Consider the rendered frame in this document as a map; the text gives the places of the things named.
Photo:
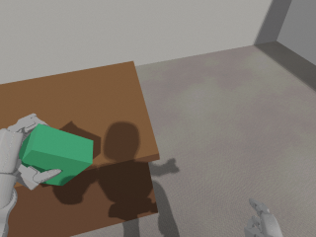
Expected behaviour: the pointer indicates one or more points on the table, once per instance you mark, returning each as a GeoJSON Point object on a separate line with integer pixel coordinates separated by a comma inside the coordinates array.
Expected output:
{"type": "Point", "coordinates": [104, 104]}

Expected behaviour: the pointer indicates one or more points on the sponge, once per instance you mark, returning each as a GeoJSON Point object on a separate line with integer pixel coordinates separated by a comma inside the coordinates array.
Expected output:
{"type": "Point", "coordinates": [47, 148]}

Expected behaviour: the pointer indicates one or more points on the right robot hand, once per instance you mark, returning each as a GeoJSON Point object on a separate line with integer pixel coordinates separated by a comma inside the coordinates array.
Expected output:
{"type": "Point", "coordinates": [267, 225]}

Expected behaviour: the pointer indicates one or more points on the left robot forearm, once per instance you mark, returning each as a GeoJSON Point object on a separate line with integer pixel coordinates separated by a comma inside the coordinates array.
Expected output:
{"type": "Point", "coordinates": [8, 199]}

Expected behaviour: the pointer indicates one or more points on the left robot hand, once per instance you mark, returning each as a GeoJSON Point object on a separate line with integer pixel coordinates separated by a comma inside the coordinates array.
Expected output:
{"type": "Point", "coordinates": [11, 141]}

